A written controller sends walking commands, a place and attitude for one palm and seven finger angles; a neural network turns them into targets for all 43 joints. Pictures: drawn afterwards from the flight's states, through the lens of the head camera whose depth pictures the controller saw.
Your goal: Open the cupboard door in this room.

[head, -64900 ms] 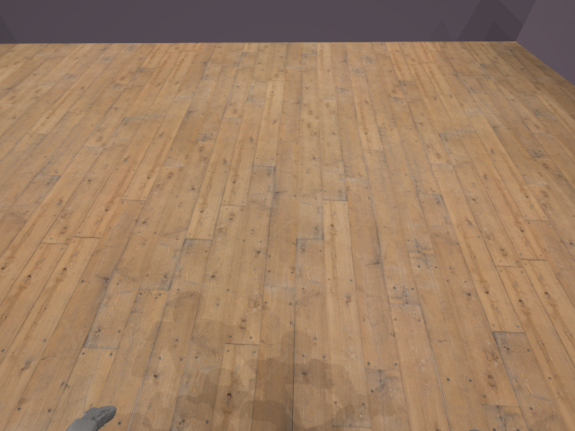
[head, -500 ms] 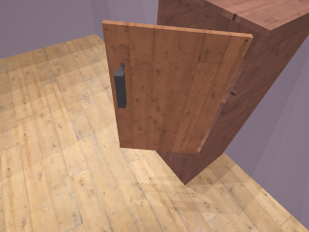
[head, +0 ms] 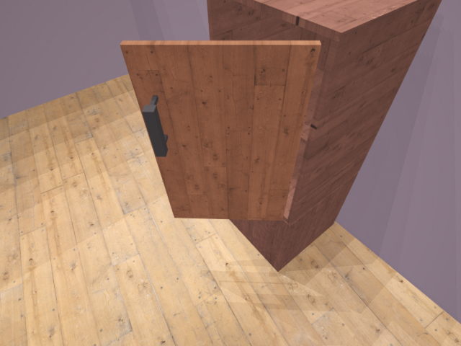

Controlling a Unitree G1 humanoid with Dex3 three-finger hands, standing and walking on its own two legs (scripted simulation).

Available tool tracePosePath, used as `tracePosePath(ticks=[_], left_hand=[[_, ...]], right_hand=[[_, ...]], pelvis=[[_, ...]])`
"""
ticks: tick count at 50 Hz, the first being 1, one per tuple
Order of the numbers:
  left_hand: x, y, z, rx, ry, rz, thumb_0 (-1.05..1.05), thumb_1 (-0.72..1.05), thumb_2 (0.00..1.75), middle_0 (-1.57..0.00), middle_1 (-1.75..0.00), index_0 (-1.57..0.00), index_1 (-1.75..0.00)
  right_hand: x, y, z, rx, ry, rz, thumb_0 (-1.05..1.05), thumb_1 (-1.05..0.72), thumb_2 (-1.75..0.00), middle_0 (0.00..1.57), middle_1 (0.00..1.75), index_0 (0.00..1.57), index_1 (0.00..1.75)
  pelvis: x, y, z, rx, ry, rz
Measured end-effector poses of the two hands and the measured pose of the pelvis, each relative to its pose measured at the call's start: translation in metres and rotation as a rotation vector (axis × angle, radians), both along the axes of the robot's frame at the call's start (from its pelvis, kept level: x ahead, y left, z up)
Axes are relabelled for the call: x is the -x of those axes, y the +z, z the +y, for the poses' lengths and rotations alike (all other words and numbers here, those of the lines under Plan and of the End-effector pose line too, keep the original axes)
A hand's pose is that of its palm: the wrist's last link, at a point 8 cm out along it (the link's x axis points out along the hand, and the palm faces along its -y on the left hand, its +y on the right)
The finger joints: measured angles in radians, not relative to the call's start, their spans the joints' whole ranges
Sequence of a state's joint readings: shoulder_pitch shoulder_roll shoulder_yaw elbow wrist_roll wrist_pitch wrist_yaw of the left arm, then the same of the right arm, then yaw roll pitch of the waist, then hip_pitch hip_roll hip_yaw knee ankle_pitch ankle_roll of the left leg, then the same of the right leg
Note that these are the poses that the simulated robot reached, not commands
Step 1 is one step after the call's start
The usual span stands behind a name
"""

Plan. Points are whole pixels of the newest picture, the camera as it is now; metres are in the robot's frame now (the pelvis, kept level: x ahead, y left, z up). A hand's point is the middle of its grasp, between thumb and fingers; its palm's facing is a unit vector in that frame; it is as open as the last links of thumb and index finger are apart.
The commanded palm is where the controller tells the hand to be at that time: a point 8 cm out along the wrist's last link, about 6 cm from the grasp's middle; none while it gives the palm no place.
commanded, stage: come to a stop and stand still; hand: left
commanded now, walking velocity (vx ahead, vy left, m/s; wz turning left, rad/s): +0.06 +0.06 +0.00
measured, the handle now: (158, 126) +0.54 +0.20 +0.08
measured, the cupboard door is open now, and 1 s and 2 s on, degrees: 49 49 49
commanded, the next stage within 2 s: look again from close up in 0.56 s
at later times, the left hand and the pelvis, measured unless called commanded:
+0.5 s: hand out of the picture -0.02 +0.21 -0.18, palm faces +0.05 -0.99 -0.15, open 7.4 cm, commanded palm none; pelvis +0.00 +0.05 +0.00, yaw +0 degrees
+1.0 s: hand out of the picture +0.01 +0.22 -0.17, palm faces +0.02 -0.97 -0.23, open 7.4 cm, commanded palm none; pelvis +0.00 +0.03 -0.01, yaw +0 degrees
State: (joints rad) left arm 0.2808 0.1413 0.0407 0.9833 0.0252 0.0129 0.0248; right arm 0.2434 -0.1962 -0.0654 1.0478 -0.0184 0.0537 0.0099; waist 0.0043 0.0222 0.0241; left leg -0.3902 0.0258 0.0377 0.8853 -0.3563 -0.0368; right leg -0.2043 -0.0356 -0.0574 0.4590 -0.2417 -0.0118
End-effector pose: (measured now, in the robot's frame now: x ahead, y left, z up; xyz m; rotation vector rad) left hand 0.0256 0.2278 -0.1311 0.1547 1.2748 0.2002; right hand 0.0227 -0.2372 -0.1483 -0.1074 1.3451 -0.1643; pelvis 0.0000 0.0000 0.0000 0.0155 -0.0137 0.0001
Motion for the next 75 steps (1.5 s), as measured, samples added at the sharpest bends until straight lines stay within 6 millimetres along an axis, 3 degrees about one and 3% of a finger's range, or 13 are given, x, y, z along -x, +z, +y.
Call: tracePosePath(ticks=[6, 10, 14, 23, 34, 47, 56, 63, 65, 71, 73, 75], left_hand=[[0.024, -0.008, 0.015, 0.022, 0.049, 0.028, 0.00, 0.92, 0.90, -0.21, -0.30, -0.21, -0.29], [0.041, -0.023, 0.032, 0.043, 0.067, 0.086, 0.00, 0.91, 0.90, -0.21, -0.30, -0.21, -0.29], [0.049, -0.025, 0.040, 0.052, 0.051, 0.130, 0.00, 0.91, 0.90, -0.20, -0.29, -0.20, -0.29], [0.050, -0.022, 0.035, 0.081, 0.019, 0.154, 0.00, 0.91, 0.90, -0.20, -0.29, -0.20, -0.29], [0.042, -0.022, 0.025, 0.084, -0.007, 0.154, 0.00, 0.91, 0.90, -0.20, -0.29, -0.20, -0.29], [0.027, -0.012, 0.039, 0.000, -0.020, 0.095, 0.00, 0.91, 0.90, -0.20, -0.29, -0.20, -0.29], [0.013, -0.009, 0.024, 0.006, -0.032, 0.063, 0.00, 0.91, 0.90, -0.20, -0.29, -0.20, -0.29], [0.013, -0.012, 0.013, 0.012, -0.030, 0.066, 0.00, 0.91, 0.90, -0.20, -0.30, -0.20, -0.29], [-0.011, 0.005, 0.017, 0.007, 0.058, -0.103, 0.01, 0.92, 0.90, -0.21, -0.30, -0.21, -0.30], [-0.123, 0.120, 0.023, -0.066, 0.049, -0.880, 0.02, 0.87, 0.87, -0.21, -0.33, -0.21, -0.33], [-0.146, 0.145, 0.019, -0.049, -0.006, -1.079, 0.01, 0.83, 0.86, -0.21, -0.35, -0.21, -0.35], [-0.156, 0.153, 0.014, -0.004, -0.072, -1.221, 0.01, 0.79, 0.85, -0.21, -0.37, -0.21, -0.37]], right_hand=[[0.008, 0.008, 0.008, 0.041, 0.037, 0.032, 0.01, -0.91, -0.90, 0.20, 0.30, 0.20, 0.30], [0.008, 0.007, 0.025, 0.066, 0.043, 0.007, 0.01, -0.91, -0.90, 0.20, 0.30, 0.20, 0.30], [0.006, 0.009, 0.046, 0.048, 0.042, -0.003, 0.01, -0.91, -0.90, 0.20, 0.30, 0.20, 0.30], [0.009, 0.009, 0.058, 0.044, 0.019, -0.005, 0.01, -0.95, -0.90, 0.20, 0.30, 0.20, 0.30], [0.033, 0.006, 0.068, 0.011, -0.003, 0.062, 0.01, -0.93, -0.90, 0.20, 0.30, 0.20, 0.30], [0.026, -0.011, 0.062, -0.031, 0.030, 0.011, 0.02, -0.93, -0.90, 0.20, 0.30, 0.20, 0.30], [0.017, -0.007, 0.043, -0.019, 0.037, -0.002, 0.01, -0.92, -0.90, 0.20, 0.30, 0.20, 0.30], [0.012, -0.003, 0.029, -0.004, 0.044, 0.006, 0.01, -0.92, -0.90, 0.20, 0.30, 0.20, 0.30], [0.002, 0.004, 0.021, 0.028, 0.044, -0.083, 0.01, -0.92, -0.90, 0.20, 0.30, 0.20, 0.30], [-0.066, 0.027, -0.004, 0.103, 0.066, -0.488, 0.02, -0.92, -0.90, 0.20, 0.30, 0.20, 0.30], [-0.092, 0.037, -0.011, 0.115, 0.078, -0.608, 0.02, -0.91, -0.90, 0.20, 0.30, 0.20, 0.30], [-0.114, 0.047, -0.017, 0.125, 0.098, -0.708, 0.02, -0.91, -0.90, 0.20, 0.30, 0.20, 0.30]], pelvis=[[0.005, -0.001, 0.014, 0.005, 0.018, 0.002], [0.007, -0.007, 0.029, 0.015, 0.018, -0.005], [0.006, -0.005, 0.037, 0.005, 0.002, -0.003], [0.003, -0.001, 0.049, 0.014, -0.008, -0.009], [0.000, 0.000, 0.047, 0.015, -0.008, 0.000], [-0.002, -0.007, 0.039, 0.010, 0.006, -0.008], [-0.002, -0.004, 0.025, 0.003, 0.001, -0.007], [-0.002, -0.003, 0.015, 0.009, 0.002, -0.002], [0.000, -0.005, 0.012, 0.006, 0.002, -0.002], [0.007, -0.012, 0.007, 0.007, 0.038, 0.020], [0.011, -0.018, 0.004, 0.003, 0.033, 0.054], [0.016, -0.026, -0.001, -0.003, 0.021, 0.094]])
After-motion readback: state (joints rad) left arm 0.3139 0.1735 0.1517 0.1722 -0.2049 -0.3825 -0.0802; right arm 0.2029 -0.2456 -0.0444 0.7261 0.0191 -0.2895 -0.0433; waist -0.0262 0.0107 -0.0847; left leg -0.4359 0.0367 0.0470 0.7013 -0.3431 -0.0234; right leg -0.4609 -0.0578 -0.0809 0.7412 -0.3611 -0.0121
